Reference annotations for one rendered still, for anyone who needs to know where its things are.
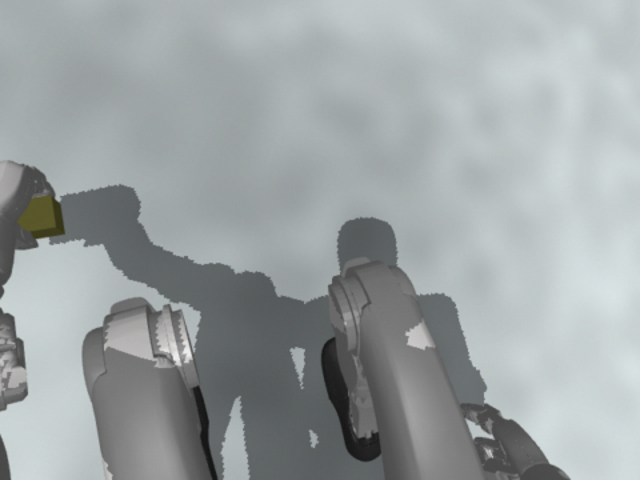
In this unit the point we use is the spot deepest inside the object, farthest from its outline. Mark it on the small box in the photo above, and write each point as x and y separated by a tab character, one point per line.
43	217

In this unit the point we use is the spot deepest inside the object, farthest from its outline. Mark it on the right robot arm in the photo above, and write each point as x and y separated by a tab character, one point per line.
544	472

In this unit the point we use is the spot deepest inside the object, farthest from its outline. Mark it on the right robot foot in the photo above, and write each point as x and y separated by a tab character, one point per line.
360	448

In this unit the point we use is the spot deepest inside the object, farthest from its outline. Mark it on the left robot hand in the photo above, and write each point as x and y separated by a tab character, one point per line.
18	184

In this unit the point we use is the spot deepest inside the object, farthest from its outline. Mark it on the left robot foot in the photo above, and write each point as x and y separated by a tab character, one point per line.
204	432

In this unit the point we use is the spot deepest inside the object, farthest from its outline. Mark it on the right robot hand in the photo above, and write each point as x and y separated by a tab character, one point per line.
511	453

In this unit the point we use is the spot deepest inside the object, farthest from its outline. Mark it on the left robot arm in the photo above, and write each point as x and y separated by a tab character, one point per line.
13	379

